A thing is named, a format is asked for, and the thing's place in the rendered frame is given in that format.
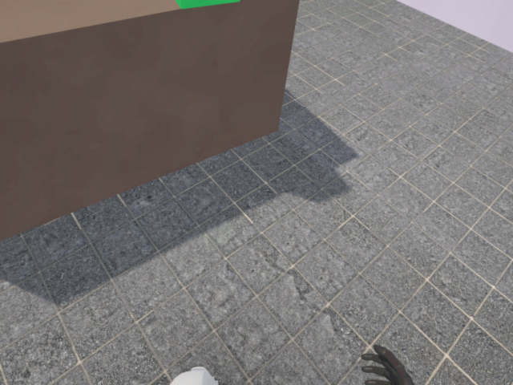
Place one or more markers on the pedestal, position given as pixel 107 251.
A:
pixel 101 96

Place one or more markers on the right robot hand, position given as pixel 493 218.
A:
pixel 394 371

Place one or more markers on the left robot shin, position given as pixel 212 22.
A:
pixel 199 369

